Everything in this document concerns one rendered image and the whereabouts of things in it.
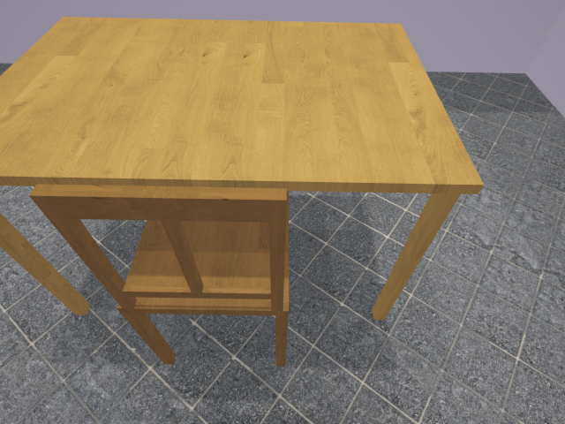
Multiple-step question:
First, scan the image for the chair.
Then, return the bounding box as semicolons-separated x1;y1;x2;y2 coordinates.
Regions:
29;184;289;366

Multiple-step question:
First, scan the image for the table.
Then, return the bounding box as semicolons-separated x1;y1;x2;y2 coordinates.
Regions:
0;17;484;320

